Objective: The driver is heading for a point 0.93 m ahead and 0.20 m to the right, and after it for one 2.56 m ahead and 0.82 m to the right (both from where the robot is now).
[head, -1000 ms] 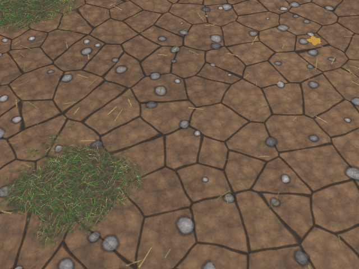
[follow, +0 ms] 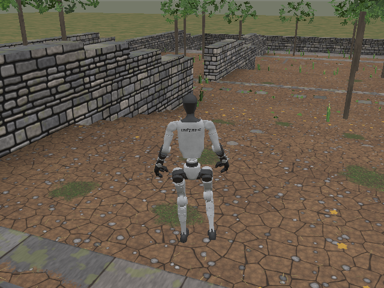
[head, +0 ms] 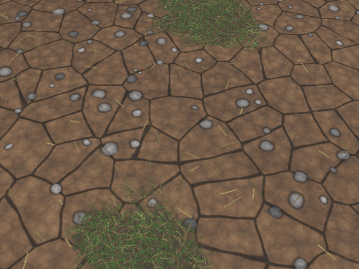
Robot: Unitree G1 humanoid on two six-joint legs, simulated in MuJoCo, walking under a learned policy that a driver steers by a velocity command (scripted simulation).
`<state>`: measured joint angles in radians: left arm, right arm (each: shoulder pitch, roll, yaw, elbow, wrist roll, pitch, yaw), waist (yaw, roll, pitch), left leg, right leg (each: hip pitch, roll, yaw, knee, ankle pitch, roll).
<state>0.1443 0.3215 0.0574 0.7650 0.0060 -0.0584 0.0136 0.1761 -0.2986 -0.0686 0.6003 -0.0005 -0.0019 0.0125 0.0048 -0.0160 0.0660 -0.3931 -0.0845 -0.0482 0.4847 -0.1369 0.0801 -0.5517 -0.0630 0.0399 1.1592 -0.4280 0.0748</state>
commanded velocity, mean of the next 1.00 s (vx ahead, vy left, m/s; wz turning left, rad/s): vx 0.32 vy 0.00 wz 0.04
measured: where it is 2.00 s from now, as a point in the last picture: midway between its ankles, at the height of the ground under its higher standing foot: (206, 154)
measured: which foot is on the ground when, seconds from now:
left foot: down 0.00-0.30, up 0.32-0.62, down 0.64-1.00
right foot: up 0.00-0.26, down 0.28-0.64, up 0.66-1.00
